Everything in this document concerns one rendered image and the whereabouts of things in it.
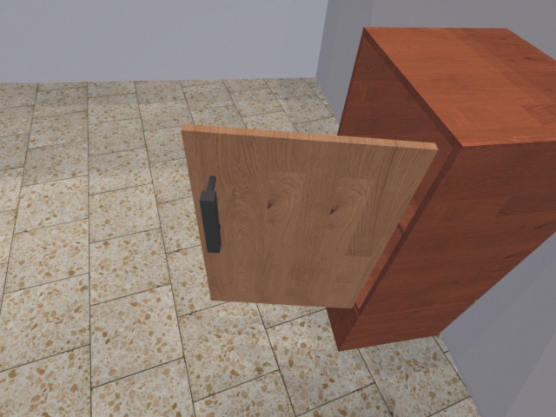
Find cupboard door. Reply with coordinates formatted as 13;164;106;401
181;123;438;308

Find handle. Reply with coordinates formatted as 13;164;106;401
200;175;222;253

